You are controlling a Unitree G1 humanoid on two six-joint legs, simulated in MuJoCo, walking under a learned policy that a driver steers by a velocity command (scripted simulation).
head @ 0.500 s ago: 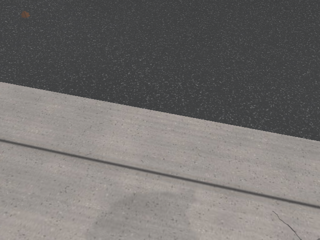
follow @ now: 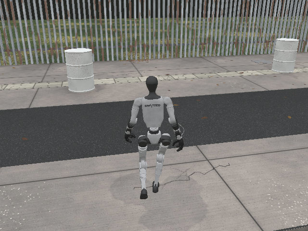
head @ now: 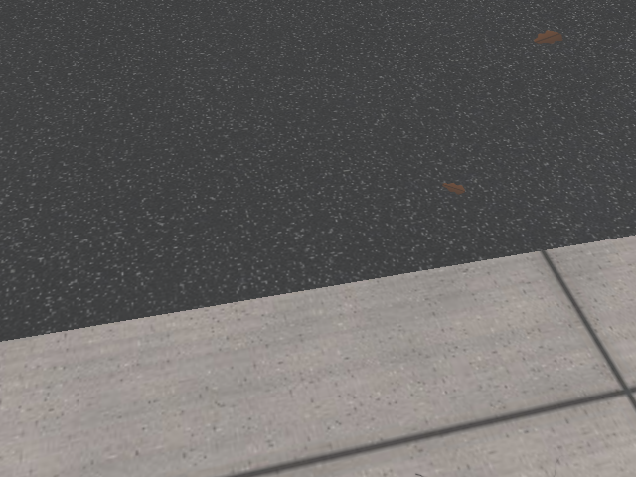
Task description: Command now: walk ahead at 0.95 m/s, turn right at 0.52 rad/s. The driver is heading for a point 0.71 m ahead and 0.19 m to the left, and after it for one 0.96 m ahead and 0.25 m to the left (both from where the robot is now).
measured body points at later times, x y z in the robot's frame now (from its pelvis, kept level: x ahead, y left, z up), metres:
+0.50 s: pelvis +0.48 +0.05 +0.02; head +0.50 +0.03 +0.47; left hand +0.60 +0.31 -0.07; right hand +0.50 -0.24 -0.12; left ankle +0.52 +0.08 -0.70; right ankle +0.39 -0.11 -0.55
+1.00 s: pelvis +0.81 +0.06 +0.04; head +0.86 +0.09 +0.48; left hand +0.71 +0.33 -0.07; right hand +1.13 -0.06 -0.06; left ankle +0.78 +0.16 -0.62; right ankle +0.94 +0.00 -0.70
